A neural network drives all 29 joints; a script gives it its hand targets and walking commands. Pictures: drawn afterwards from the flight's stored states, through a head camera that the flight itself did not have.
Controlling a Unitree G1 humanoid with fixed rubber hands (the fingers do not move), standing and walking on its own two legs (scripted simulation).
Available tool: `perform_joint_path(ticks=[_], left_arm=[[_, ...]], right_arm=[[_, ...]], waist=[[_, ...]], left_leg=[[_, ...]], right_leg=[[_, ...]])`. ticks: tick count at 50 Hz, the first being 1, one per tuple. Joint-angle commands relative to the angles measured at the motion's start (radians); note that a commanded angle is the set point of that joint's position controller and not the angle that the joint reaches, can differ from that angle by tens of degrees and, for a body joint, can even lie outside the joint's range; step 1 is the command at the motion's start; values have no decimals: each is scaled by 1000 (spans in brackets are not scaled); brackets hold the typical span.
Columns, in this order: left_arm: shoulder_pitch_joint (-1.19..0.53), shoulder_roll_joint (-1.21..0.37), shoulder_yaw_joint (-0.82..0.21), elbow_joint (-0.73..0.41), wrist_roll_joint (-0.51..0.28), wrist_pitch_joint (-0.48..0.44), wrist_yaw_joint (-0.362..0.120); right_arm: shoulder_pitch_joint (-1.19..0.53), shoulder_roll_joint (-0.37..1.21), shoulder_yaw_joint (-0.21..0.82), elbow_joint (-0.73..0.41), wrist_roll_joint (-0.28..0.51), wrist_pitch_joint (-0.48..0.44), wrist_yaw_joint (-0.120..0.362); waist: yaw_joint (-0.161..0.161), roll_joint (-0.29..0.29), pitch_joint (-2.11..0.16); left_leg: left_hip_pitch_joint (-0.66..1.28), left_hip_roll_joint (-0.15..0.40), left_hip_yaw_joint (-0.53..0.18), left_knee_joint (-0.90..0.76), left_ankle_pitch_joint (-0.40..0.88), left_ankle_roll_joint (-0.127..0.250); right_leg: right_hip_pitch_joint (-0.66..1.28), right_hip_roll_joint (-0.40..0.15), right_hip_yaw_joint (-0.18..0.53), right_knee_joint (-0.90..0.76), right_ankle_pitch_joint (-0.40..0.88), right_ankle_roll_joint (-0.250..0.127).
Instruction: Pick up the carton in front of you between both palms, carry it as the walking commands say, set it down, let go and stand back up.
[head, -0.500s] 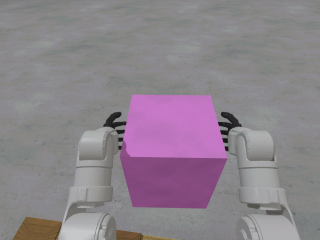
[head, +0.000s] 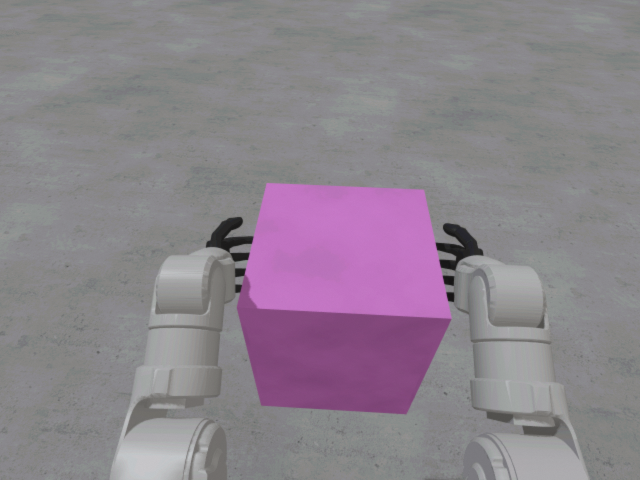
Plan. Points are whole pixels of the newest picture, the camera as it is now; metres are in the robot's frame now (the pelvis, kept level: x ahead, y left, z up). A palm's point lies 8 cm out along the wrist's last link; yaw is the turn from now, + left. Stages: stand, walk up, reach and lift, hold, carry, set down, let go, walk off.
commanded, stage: carry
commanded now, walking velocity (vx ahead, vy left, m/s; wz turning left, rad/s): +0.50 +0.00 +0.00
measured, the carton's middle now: (338, 302) +0.37 +0.01 +0.03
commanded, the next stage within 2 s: none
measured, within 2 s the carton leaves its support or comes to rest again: neither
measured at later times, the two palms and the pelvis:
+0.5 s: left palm (271, 141) +0.68 +0.14 +0.09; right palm (432, 146) +0.68 -0.16 +0.09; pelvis +0.33 -0.01 -0.03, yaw +0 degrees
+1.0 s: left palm (268, 73) +0.99 +0.18 +0.09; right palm (393, 79) +0.98 -0.12 +0.09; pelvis +0.64 +0.04 -0.01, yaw -1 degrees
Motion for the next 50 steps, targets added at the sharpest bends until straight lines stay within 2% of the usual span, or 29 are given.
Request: perform_joint_path(ticks=[1, 2, 3, 4, 5, 7, 12, 15, 17, 18, 20, 21, 22, 23, 24, 25, 26, 27, 30, 33, 35, 42, 44, 45, 46, 47, 48, 49, 50], left_arm=[[-697, -1192, -623, -122, -426, -4, -263], [-689, -1212, -619, -145, -423, -9, -254], [-668, -1221, -619, -169, -414, -12, -244], [-626, -1219, -618, -185, -401, -16, -232], [-591, -1235, -628, -211, -391, -17, -223], [-519, -1229, -649, -243, -369, -23, -209], [-395, -1186, -715, -318, -332, -49, -203], [-397, -1132, -753, -358, -341, -56, -210], [-420, -1082, -764, -374, -352, -50, -215], [-434, -1050, -760, -372, -354, -45, -216], [-425, -981, -725, -330, -347, -33, -216], [-409, -947, -698, -300, -341, -26, -217], [-439, -898, -671, -262, -334, -19, -215], [-443, -872, -640, -207, -340, -14, -214], [-430, -923, -644, -180, -363, -14, -217], [-502, -964, -653, -196, -395, -17, -224], [-574, -1007, -675, -228, -420, -16, -229], [-654, -1055, -685, -235, -453, -16, -235], [-753, -1144, -699, -247, -515, -23, -250], [-762, -1171, -685, -251, -525, -20, -255], [-750, -1167, -676, -262, -518, -14, -254], [-603, -1092, -643, -230, -439, 22, -246], [-554, -1087, -635, -214, -417, 31, -248], [-537, -1091, -635, -211, -409, 35, -250], [-530, -1087, -642, -215, -400, 39, -254], [-525, -1117, -646, -214, -408, 49, -260], [-514, -1129, -645, -222, -404, 52, -265], [-504, -1152, -655, -238, -402, 52, -266], [-493, -1170, -663, -272, -400, 47, -266]], right_arm=[[-623, 1063, 595, -57, 446, -30, 257], [-657, 1108, 620, -102, 478, -31, 265], [-693, 1145, 643, -151, 509, -34, 272], [-703, 1171, 660, -193, 532, -35, 277], [-707, 1185, 680, -226, 544, -37, 279], [-642, 1194, 702, -263, 556, -38, 283], [-511, 1150, 772, -320, 536, -54, 290], [-476, 1090, 806, -337, 530, -66, 288], [-482, 1040, 813, -339, 528, -70, 280], [-494, 1013, 812, -333, 526, -68, 276], [-517, 960, 793, -296, 520, -55, 267], [-545, 927, 778, -269, 515, -48, 262], [-558, 933, 761, -224, 508, -34, 259], [-540, 920, 728, -175, 505, -21, 248], [-556, 911, 708, -170, 495, -20, 240], [-603, 936, 691, -162, 491, -22, 236], [-628, 961, 674, -158, 482, -23, 229], [-647, 974, 655, -157, 467, -25, 222], [-660, 1014, 624, -149, 439, -32, 204], [-673, 1033, 628, -168, 428, -35, 189], [-683, 1040, 643, -195, 432, -31, 183], [-635, 1020, 680, -213, 445, 3, 190], [-604, 1022, 678, -200, 444, 14, 204], [-574, 1029, 673, -188, 443, 17, 212], [-549, 1035, 669, -185, 443, 19, 222], [-541, 1016, 653, -185, 424, 21, 226], [-511, 1026, 655, -171, 421, 20, 229], [-488, 1057, 664, -208, 432, 19, 235], [-492, 1095, 684, -256, 441, 17, 243]], waist=[[-80, 265, -466], [-69, 151, -429], [-58, 100, -402], [-47, 72, -369], [-45, 136, -399], [-53, 165, -413], [-76, 129, -366], [-98, 121, -314], [-102, 138, -292], [-84, 154, -302], [8, 125, -373], [63, 59, -424], [38, -146, -489], [86, -236, -585], [84, -154, -545], [80, -72, -496], [60, -13, -445], [49, 10, -430], [20, -13, -405], [26, -36, -388], [36, -46, -373], [62, -105, -324], [23, -126, -351], [-18, -108, -401], [-43, -50, -459], [-35, 151, -579], [-43, 313, -563], [-36, 257, -515], [-30, 167, -476]], left_leg=[[769, 352, -610, -112, -30, 141], [684, 340, -552, -124, -28, 119], [624, 323, -509, -140, 19, 98], [548, 281, -441, -172, 30, 50], [548, 302, -429, -180, 40, 65], [595, 281, -376, -150, 144, 74], [654, 228, -259, -127, 349, 55], [609, 166, -169, -116, 368, 27], [544, 163, -140, -116, 370, 16], [524, 164, -124, -72, 423, 7], [447, 128, -34, 174, 457, -41], [290, 91, -26, 376, 172, -63], [11, 9, -87, 587, -560, -77], [-218, -64, -150, 900, -689, -87], [-297, -2, -188, 946, -611, -63], [-311, 24, -188, 912, -557, -54], [-304, 42, -179, 862, -522, -59], [-274, 63, -179, 820, -500, -64], [-234, 95, -151, 692, -459, -87], [-275, 116, -117, 535, -381, -111], [-279, 118, -92, 414, -301, -118], [-141, 27, 34, 13, -99, -96], [64, -15, 87, -119, -59, -78], [276, -12, 99, -176, -8, -68], [520, 117, -42, -138, -23, -50], [812, 399, -450, -58, 151, 77], [926, 462, -662, -139, 154, 188], [893, 441, -596, -155, 130, 170], [830, 408, -510, -166, 140, 122]], right_leg=[[-544, 9, 47, 416, 47, -6], [-540, -21, 43, 365, 85, -2], [-538, -51, 37, 290, 126, 5], [-486, -73, 36, 188, 159, 14], [-469, -68, 21, 142, 151, 22], [-517, -69, 0, 105, 202, 26], [-593, -49, -60, -129, 398, 32], [-483, -7, -130, -356, 578, 9], [-332, 13, -149, -466, 674, -25], [-241, 23, -156, -495, 684, -43], [56, 40, -189, -550, 715, -62], [256, -76, -53, -506, 779, -75], [528, -352, 293, -358, 1139, -168], [654, -461, 574, -446, 723, -361], [573, -409, 586, -505, 488, -339], [473, -354, 505, -531, 474, -289], [375, -340, 435, -543, 546, -259], [293, -331, 392, -557, 529, -246], [176, -300, 302, -604, 473, -219], [201, -298, 234, -631, 579, -223], [241, -279, 175, -630, 679, -201], [376, -203, -6, -547, 993, -108], [344, -190, -61, -427, 1138, -65], [260, -176, -106, -308, 1094, -30], [77, -169, -109, -152, 821, 6], [-210, -96, -83, 80, 445, 44], [-482, 29, -37, 278, 9, 53], [-560, -26, 18, 338, 15, 31], [-571, -67, 29, 295, 59, 21]])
